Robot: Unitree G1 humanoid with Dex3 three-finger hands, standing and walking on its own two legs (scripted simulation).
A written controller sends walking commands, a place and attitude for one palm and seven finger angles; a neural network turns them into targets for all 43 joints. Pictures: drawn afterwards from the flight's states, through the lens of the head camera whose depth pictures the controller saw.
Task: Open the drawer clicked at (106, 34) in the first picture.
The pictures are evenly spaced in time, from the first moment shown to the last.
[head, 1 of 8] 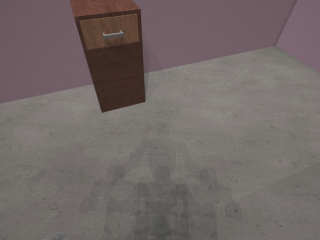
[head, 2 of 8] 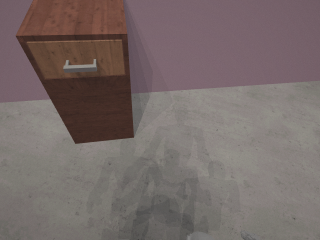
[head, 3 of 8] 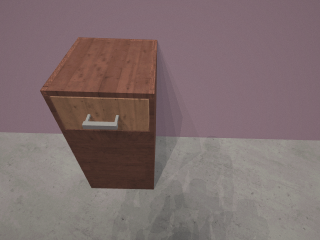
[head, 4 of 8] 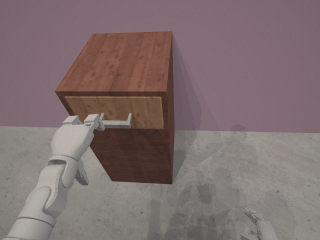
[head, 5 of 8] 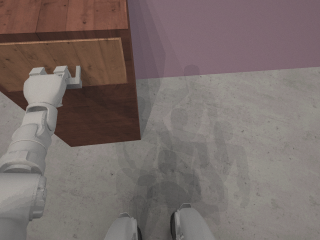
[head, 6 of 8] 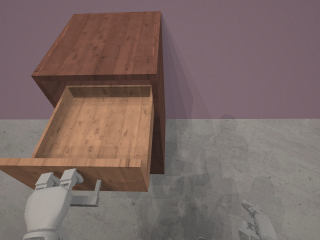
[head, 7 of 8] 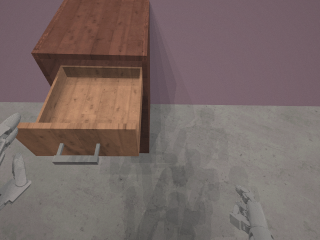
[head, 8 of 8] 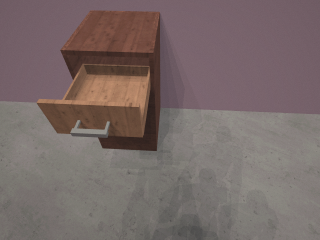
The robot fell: no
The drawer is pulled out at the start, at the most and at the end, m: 0.00 0.30 0.30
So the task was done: yes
